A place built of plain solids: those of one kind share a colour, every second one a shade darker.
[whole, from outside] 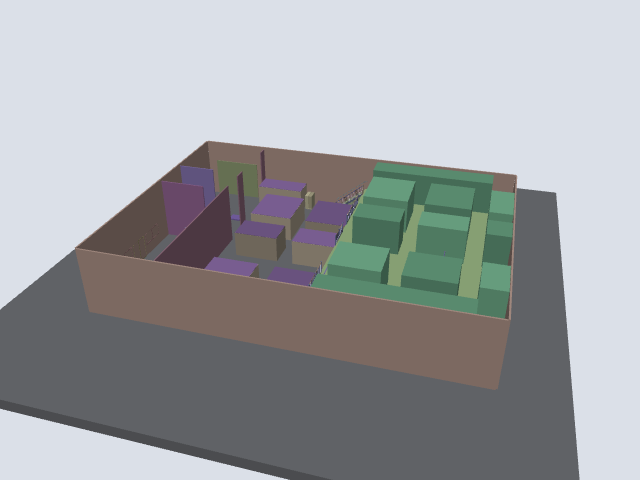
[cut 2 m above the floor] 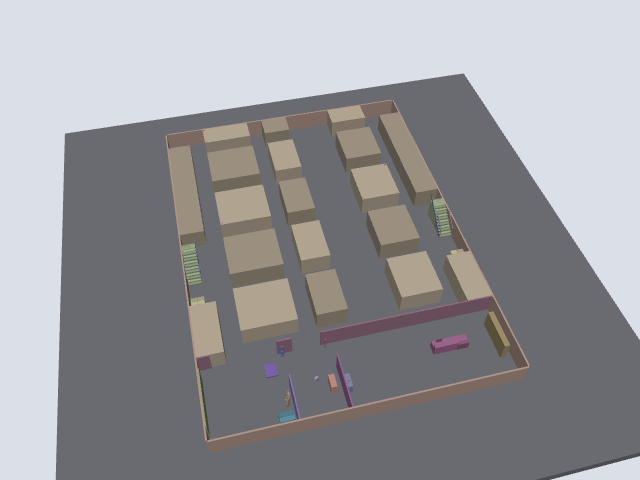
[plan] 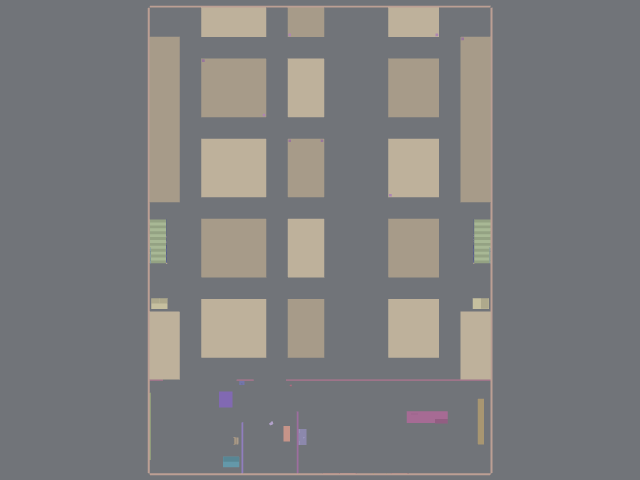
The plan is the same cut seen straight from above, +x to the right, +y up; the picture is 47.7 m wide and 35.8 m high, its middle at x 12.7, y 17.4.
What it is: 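A self-storage house; a reception shop, a loading bay, aisles of roller-shutter units, a steel mezzanine reached by steel stairs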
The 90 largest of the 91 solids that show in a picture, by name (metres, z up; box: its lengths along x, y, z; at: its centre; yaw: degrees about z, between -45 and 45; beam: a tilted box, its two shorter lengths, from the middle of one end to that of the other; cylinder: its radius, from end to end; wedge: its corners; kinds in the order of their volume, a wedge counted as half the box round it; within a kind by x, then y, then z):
{
 "units_1": {"box": [2.25, 5.07, 2.62], "at": [1.11, 9.54, 1.26]},
 "units_2": {"box": [2.25, 12.35, 2.62], "at": [1.11, 26.39, 1.26]},
 "units_3": {"box": [4.85, 4.38, 2.62], "at": [6.26, 10.81, 1.26]},
 "units_4": {"box": [4.85, 4.38, 2.62], "at": [6.26, 16.79, 1.26]},
 "units_5": {"box": [4.85, 4.38, 2.62], "at": [6.26, 22.77, 1.26]},
 "units_6": {"box": [4.85, 4.38, 2.62], "at": [6.26, 28.75, 1.26]},
 "units_7": {"box": [4.85, 2.2, 2.62], "at": [6.26, 33.64, 1.26]},
 "units_8": {"box": [2.73, 4.38, 2.62], "at": [11.65, 10.81, 1.26]},
 "units_9": {"box": [2.73, 4.38, 2.62], "at": [11.65, 16.79, 1.26]},
 "units_10": {"box": [2.73, 4.38, 2.62], "at": [11.65, 22.77, 1.26]},
 "units_11": {"box": [2.73, 4.38, 2.62], "at": [11.65, 28.75, 1.26]},
 "units_12": {"box": [2.73, 2.2, 2.62], "at": [11.65, 33.64, 1.26]},
 "units_13": {"box": [3.79, 4.38, 2.62], "at": [19.69, 10.81, 1.26]},
 "units_14": {"box": [3.79, 4.38, 2.62], "at": [19.69, 16.79, 1.26]},
 "units_15": {"box": [3.79, 4.38, 2.62], "at": [19.69, 22.77, 1.26]},
 "units_16": {"box": [3.79, 4.38, 2.62], "at": [19.69, 28.75, 1.26]},
 "units_17": {"box": [3.79, 2.2, 2.62], "at": [19.69, 33.64, 1.26]},
 "units_18": {"box": [2.25, 5.07, 2.62], "at": [24.3, 9.54, 1.26]},
 "units_19": {"box": [2.25, 12.35, 2.62], "at": [24.3, 26.39, 1.26]},
 "units_deck_1": {"box": [2.25, 12.35, 3.39], "at": [1.11, 26.39, 4.51]},
 "units_deck_2": {"box": [4.85, 4.38, 3.39], "at": [6.26, 22.77, 4.51]},
 "units_deck_3": {"box": [4.85, 4.38, 3.39], "at": [6.26, 28.75, 4.51]},
 "units_deck_4": {"box": [4.85, 2.2, 3.39], "at": [6.26, 33.64, 4.51]},
 "units_deck_5": {"box": [2.73, 4.38, 3.39], "at": [11.65, 22.77, 4.51]},
 "units_deck_6": {"box": [2.73, 4.38, 3.39], "at": [11.65, 28.75, 4.51]},
 "units_deck_7": {"box": [2.73, 2.2, 3.39], "at": [11.65, 33.64, 4.51]},
 "units_deck_8": {"box": [3.79, 4.38, 3.39], "at": [19.69, 22.77, 4.51]},
 "units_deck_9": {"box": [3.79, 4.38, 3.39], "at": [19.69, 28.75, 4.51]},
 "units_deck_10": {"box": [3.79, 2.2, 3.39], "at": [19.69, 33.64, 4.51]},
 "units_deck_11": {"box": [2.25, 12.35, 3.39], "at": [24.3, 26.39, 4.51]},
 "wall_1": {"box": [0.15, 34.73, 6.51], "at": [-0.07, 17.36, 3.21]},
 "wall_2": {"box": [25.42, 0.15, 6.51], "at": [12.71, -0.07, 3.21]},
 "wall_3": {"box": [25.42, 0.15, 6.51], "at": [12.71, 34.8, 3.21]},
 "wall_4": {"box": [0.15, 34.73, 6.51], "at": [25.5, 17.36, 3.21]},
 "slab_deck_1": {"box": [25.42, 15.81, 0.25], "at": [12.71, 26.82, 2.69]},
 "deck_stair_1": {"box": [1.2, 0.66, 0.4], "at": [0.61, 16.21, 0.15]},
 "deck_stair_2": {"box": [1.2, 0.66, 0.58], "at": [0.61, 16.42, 0.24]},
 "deck_stair_3": {"box": [1.2, 0.66, 0.75], "at": [0.61, 16.64, 0.33]},
 "deck_stair_4": {"box": [1.2, 0.66, 0.93], "at": [0.61, 16.86, 0.41]},
 "deck_stair_5": {"box": [1.2, 0.66, 1.11], "at": [0.61, 17.07, 0.5]},
 "deck_stair_6": {"box": [1.2, 0.66, 1.28], "at": [0.61, 17.29, 0.59]},
 "deck_stair_7": {"box": [1.2, 0.66, 1.46], "at": [0.61, 17.51, 0.68]},
 "deck_stair_8": {"box": [1.2, 0.66, 1.63], "at": [0.61, 17.73, 0.77]},
 "deck_stair_9": {"box": [1.2, 0.66, 1.81], "at": [0.61, 17.94, 0.85]},
 "deck_stair_10": {"box": [1.2, 0.66, 1.99], "at": [0.61, 18.16, 0.94]},
 "deck_stair_11": {"box": [1.2, 0.66, 2.16], "at": [0.61, 18.38, 1.03]},
 "deck_stair_12": {"box": [1.2, 0.66, 2.34], "at": [0.61, 18.6, 1.12]},
 "deck_stair_13": {"box": [1.2, 0.23, 2.69], "at": [0.61, 18.82, 1.29]},
 "deck_stair_14": {"box": [1.2, 0.66, 0.23], "at": [24.81, 15.99, 0.06]},
 "deck_stair_15": {"box": [1.2, 0.66, 0.4], "at": [24.81, 16.21, 0.15]},
 "deck_stair_16": {"box": [1.2, 0.66, 0.75], "at": [24.81, 16.64, 0.33]},
 "deck_stair_17": {"box": [1.2, 0.66, 0.93], "at": [24.81, 16.86, 0.41]},
 "deck_stair_18": {"box": [1.2, 0.66, 1.11], "at": [24.81, 17.07, 0.5]},
 "deck_stair_19": {"box": [1.2, 0.66, 1.28], "at": [24.81, 17.29, 0.59]},
 "deck_stair_20": {"box": [1.2, 0.66, 1.46], "at": [24.81, 17.51, 0.68]},
 "deck_stair_21": {"box": [1.2, 0.66, 1.63], "at": [24.81, 17.73, 0.77]},
 "deck_stair_22": {"box": [1.2, 0.66, 1.81], "at": [24.81, 17.94, 0.85]},
 "deck_stair_23": {"box": [1.2, 0.66, 1.99], "at": [24.81, 18.16, 0.94]},
 "deck_stair_24": {"box": [1.2, 0.66, 2.16], "at": [24.81, 18.38, 1.03]},
 "deck_stair_25": {"box": [1.2, 0.66, 2.34], "at": [24.81, 18.6, 1.12]},
 "deck_stair_26": {"box": [1.2, 0.23, 2.69], "at": [24.81, 18.82, 1.29]},
 "front_wall_1": {"box": [1.0, 0.12, 6.26], "at": [0.5, 6.95, 3.08]},
 "front_wall_2": {"box": [1.3, 0.12, 6.26], "at": [7.12, 6.95, 3.08]},
 "front_wall_3": {"box": [15.25, 0.12, 6.26], "at": [17.8, 6.95, 3.08]},
 "reception_side_1": {"box": [0.12, 4.61, 6.26], "at": [11.03, 2.31, 3.08]},
 "utop_1": {"box": [2.23, 5.05, 0.03], "at": [1.11, 9.54, 2.58]},
 "utop_2": {"box": [4.83, 4.36, 0.03], "at": [6.26, 10.81, 2.58]},
 "utop_3": {"box": [4.83, 4.36, 0.03], "at": [6.26, 16.79, 2.58]},
 "utop_4": {"box": [2.71, 4.36, 0.03], "at": [11.65, 10.81, 2.58]},
 "utop_5": {"box": [2.71, 4.36, 0.03], "at": [11.65, 16.79, 2.58]},
 "utop_6": {"box": [3.77, 4.36, 0.03], "at": [19.69, 10.81, 2.58]},
 "utop_7": {"box": [3.77, 4.36, 0.03], "at": [19.69, 16.79, 2.58]},
 "shelving_1": {"box": [0.47, 3.4, 1.86], "at": [24.7, 3.86, 0.88]},
 "bay_side_1": {"box": [0.12, 3.81, 6.26], "at": [6.91, 1.91, 3.08]},
 "counter_1": {"box": [2.12, 0.3, 1.11], "at": [20.22, 3.9, 0.51]},
 "counter_2": {"box": [3.05, 0.57, 0.79], "at": [20.7, 4.34, 0.35]},
 "counter_3": {"box": [0.98, 0.33, 0.84], "at": [21.75, 3.88, 0.37]},
 "foot_pallet_1": {"box": [0.59, 0.39, 1.51], "at": [0.42, 12.46, 0.9]},
 "foot_pallet_2": {"box": [0.59, 0.39, 1.51], "at": [0.42, 12.86, 0.9]},
 "foot_pallet_3": {"box": [0.59, 0.39, 1.51], "at": [1.02, 12.46, 0.9]},
 "foot_pallet_4": {"box": [0.59, 0.39, 1.51], "at": [1.02, 12.86, 0.9]},
 "foot_pallet_5": {"box": [0.59, 0.79, 1.05], "at": [24.4, 12.66, 0.67]},
 "foot_pallet_6": {"box": [0.59, 0.79, 1.05], "at": [25.0, 12.66, 0.67]},
 "loading_door_1": {"box": [0.08, 5.02, 4.25], "at": [0.04, 3.5, 2.08]},
 "bay_1": {"box": [1.19, 0.39, 0.95], "at": [6.07, 0.65, 0.61]},
 "bay_2": {"box": [1.19, 0.39, 0.95], "at": [6.07, 1.05, 0.61]},
 "more_packing_table_packing_table_1": {"box": [0.6, 1.2, 1.01], "at": [11.39, 2.71, 0.46]},
 "cleaner_cart_1": {"box": [0.5, 1.15, 1.07], "at": [10.22, 2.94, 0.48]},
 "onway_owbay_1": {"box": [1.0, 1.2, 0.19], "at": [5.67, 5.51, 0.05]},
 "deck_guard_string_1": {"wedge": [[24.14, 15.66, -0.02], [24.14, 15.66, 0.2], [24.14, 18.97, 2.66], [24.14, 18.97, 2.89], [24.18, 15.66, -0.02], [24.18, 15.66, 0.2], [24.18, 18.97, 2.66], [24.18, 18.97, 2.89]]}
}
